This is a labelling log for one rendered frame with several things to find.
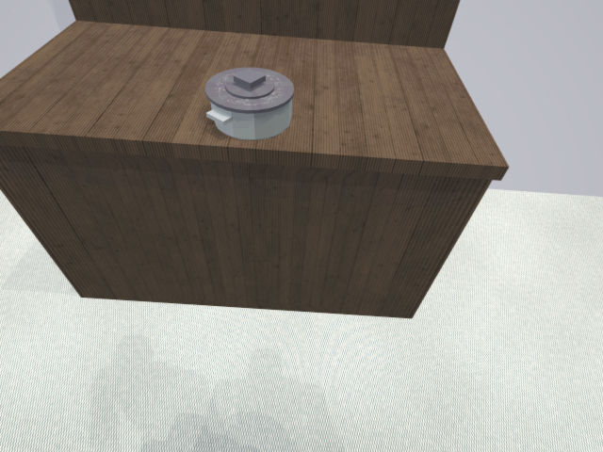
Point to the table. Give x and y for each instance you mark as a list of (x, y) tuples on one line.
[(107, 155)]

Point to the pot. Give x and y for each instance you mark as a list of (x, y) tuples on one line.
[(251, 126)]

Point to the knob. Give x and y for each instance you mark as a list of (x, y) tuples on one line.
[(249, 78)]

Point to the lid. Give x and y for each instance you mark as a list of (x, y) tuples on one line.
[(275, 92)]

